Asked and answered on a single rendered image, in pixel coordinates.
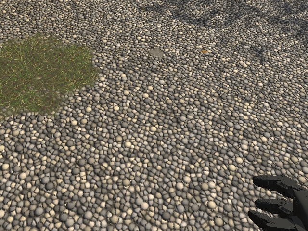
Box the right robot hand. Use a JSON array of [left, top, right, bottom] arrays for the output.
[[248, 174, 308, 231]]

